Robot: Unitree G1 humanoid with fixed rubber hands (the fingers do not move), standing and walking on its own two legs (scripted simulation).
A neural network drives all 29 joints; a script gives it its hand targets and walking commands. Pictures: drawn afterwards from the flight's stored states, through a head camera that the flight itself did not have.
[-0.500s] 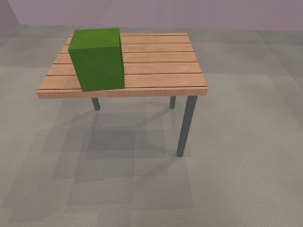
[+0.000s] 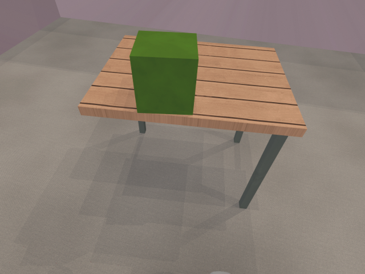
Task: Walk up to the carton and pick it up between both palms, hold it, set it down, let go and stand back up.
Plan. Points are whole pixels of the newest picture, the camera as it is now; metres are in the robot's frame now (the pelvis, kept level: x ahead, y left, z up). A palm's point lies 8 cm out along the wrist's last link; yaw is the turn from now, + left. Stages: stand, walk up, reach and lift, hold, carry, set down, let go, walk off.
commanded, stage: walk up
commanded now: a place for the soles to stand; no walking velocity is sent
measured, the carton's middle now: (166, 73) +0.73 +0.06 +0.06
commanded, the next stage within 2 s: none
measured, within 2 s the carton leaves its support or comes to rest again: neither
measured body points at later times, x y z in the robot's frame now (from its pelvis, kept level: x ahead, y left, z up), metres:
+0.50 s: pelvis +0.19 +0.03 +0.02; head +0.19 +0.03 +0.47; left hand +0.17 +0.27 -0.12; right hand +0.29 -0.23 -0.11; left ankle +0.29 +0.16 -0.67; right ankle +0.18 -0.12 -0.70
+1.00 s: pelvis +0.34 +0.07 +0.01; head +0.34 +0.05 +0.46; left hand +0.45 +0.30 -0.11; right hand +0.38 -0.17 -0.14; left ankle +0.33 +0.17 -0.70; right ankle +0.43 -0.05 -0.70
